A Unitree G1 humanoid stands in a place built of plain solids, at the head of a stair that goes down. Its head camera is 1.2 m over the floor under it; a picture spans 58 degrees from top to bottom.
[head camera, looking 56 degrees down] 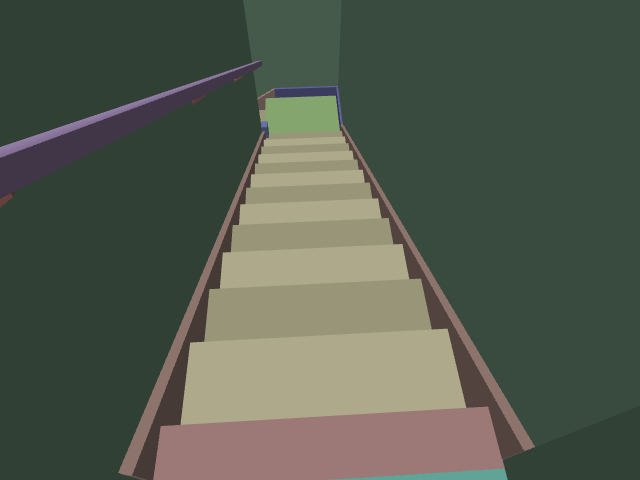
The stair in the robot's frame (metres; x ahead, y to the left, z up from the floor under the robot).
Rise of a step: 0.18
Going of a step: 0.29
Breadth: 0.86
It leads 3 degrees to the left of straight ahead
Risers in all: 13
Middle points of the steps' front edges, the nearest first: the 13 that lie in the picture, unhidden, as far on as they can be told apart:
0.25 -0.02 0.00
0.54 0.00 -0.18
0.84 0.02 -0.36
1.13 0.03 -0.54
1.42 0.05 -0.72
1.71 0.07 -0.90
2.00 0.08 -1.09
2.29 0.10 -1.27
2.58 0.11 -1.45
2.88 0.13 -1.63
3.17 0.15 -1.82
3.46 0.16 -2.00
3.75 0.16 -2.18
